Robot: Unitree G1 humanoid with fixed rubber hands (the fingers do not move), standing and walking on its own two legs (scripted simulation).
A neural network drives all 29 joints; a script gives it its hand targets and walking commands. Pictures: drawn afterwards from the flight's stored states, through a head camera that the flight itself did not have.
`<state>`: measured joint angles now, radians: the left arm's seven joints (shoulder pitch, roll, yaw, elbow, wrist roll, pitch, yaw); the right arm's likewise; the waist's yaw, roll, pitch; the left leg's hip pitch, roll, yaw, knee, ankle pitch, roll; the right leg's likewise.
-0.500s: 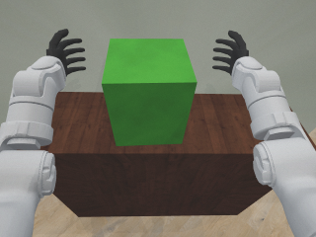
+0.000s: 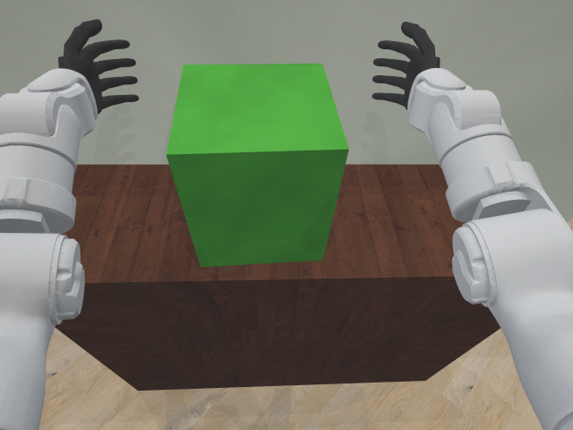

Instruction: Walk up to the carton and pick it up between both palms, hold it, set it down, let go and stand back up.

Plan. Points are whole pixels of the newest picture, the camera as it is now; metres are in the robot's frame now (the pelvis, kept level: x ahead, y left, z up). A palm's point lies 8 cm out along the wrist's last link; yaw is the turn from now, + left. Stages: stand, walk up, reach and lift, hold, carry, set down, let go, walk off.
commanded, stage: reach and lift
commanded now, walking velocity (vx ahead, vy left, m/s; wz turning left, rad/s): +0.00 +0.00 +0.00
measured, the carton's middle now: (258, 170) +0.49 +0.03 +0.08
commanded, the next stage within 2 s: none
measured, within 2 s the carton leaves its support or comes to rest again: neither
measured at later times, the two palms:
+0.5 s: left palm (118, 135) +0.47 +0.22 +0.17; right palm (394, 138) +0.47 -0.16 +0.16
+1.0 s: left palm (131, 145) +0.48 +0.21 +0.15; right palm (387, 148) +0.48 -0.16 +0.14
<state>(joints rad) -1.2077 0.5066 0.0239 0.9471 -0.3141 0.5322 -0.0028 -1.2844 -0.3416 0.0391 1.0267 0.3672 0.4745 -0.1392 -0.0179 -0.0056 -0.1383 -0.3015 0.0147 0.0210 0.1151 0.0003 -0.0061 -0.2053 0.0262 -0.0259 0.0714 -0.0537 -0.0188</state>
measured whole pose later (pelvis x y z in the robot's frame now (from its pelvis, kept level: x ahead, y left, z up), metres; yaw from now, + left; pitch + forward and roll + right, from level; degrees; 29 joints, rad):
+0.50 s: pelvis -0.01 +0.00 +0.00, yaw +0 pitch +16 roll -1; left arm -1.12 0.41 0.08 1.05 -0.24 0.29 0.01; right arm -1.14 -0.25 -0.04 0.99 0.22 0.33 -0.12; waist -0.01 0.01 -0.15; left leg -0.42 0.02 0.03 0.12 0.02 0.00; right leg -0.33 0.03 -0.02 0.08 -0.03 -0.02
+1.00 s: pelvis +0.01 +0.01 +0.00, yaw -1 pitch +18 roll +0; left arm -1.03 0.34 0.11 1.02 -0.19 0.20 0.02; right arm -1.05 -0.23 -0.05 1.01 0.18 0.21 -0.11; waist 0.01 0.02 -0.20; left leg -0.42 0.01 0.03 0.10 0.01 0.00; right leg -0.34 0.02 -0.01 0.07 -0.05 -0.01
